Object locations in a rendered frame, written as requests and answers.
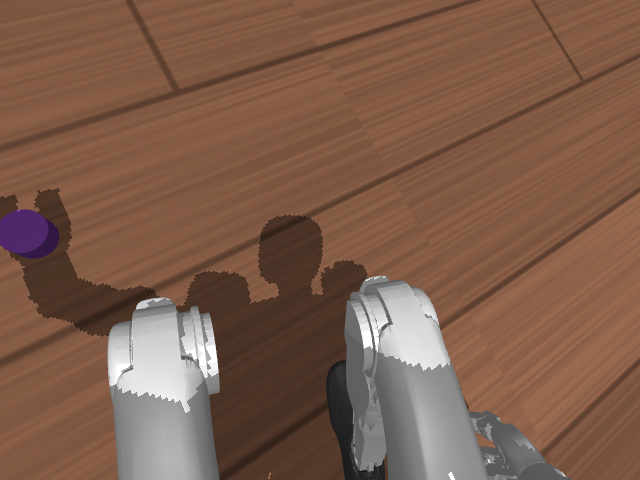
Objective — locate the right robot arm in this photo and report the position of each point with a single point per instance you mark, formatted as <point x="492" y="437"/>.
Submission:
<point x="542" y="471"/>

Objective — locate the right robot hand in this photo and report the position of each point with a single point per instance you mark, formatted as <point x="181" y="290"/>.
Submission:
<point x="513" y="451"/>

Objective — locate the right robot foot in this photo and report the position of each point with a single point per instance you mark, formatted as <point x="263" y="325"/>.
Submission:
<point x="341" y="416"/>

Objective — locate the tin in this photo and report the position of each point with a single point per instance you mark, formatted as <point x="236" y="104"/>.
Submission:
<point x="28" y="234"/>

